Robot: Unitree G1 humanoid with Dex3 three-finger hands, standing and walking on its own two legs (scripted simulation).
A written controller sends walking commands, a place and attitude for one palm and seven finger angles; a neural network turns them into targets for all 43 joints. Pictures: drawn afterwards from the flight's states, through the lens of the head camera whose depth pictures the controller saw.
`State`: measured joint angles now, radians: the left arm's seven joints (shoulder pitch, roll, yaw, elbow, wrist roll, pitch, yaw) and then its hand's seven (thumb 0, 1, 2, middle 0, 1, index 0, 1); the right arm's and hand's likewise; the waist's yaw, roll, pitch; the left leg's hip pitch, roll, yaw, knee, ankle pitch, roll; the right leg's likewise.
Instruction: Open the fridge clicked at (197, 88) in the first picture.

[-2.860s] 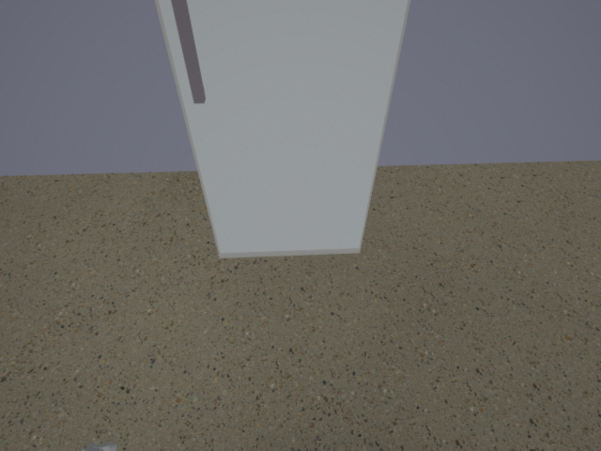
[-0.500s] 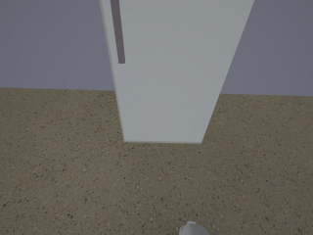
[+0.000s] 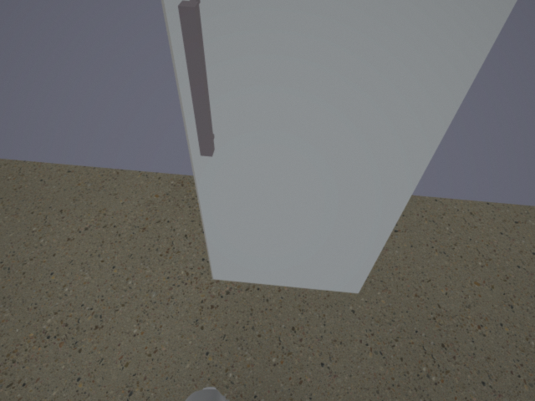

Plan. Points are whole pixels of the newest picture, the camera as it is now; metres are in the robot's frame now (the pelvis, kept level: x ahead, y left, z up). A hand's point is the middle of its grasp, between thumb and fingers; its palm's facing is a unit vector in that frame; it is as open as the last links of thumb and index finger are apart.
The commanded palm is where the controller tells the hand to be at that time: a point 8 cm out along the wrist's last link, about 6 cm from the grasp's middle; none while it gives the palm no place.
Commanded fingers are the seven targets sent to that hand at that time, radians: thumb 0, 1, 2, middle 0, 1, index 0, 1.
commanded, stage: take the last steps up to it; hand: left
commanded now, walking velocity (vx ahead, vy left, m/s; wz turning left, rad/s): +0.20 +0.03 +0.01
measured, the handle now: (202, 85) +0.63 +0.18 +0.16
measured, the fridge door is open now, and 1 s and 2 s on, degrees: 0 0 0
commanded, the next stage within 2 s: come to a stop and stand still in 0.14 s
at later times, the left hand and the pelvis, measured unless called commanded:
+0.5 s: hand (156, 387) +0.18 +0.21 -0.18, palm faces +0.01 -0.98 -0.22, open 7.3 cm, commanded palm none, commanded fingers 0.00 0.90 0.90 -0.20 -0.30 -0.20 -0.30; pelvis +0.13 +0.02 +0.00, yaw -2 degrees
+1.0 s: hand out of the picture +0.14 +0.24 -0.18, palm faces +0.07 -0.98 -0.20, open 7.4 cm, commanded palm none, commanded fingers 0.00 0.90 0.90 -0.20 -0.30 -0.20 -0.30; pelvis +0.09 +0.05 +0.00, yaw -1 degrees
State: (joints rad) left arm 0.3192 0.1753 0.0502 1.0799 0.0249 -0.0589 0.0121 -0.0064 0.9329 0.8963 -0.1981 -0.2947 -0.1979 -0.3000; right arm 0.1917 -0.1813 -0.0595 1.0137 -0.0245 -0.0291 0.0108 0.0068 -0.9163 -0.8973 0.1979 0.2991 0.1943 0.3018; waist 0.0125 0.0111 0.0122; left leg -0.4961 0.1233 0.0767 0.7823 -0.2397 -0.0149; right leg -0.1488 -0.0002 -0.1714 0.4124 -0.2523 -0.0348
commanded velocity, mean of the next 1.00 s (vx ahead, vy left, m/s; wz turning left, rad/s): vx -0.05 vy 0.02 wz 0.00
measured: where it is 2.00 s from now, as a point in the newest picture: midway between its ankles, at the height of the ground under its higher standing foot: outside the picture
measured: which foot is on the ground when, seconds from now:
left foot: up 0.00-0.08, down 0.10-0.56, up 0.58-0.90, down 0.92-1.00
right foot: down 0.00-0.12, up 0.14-0.50, down 0.52-0.96, up 0.98-1.00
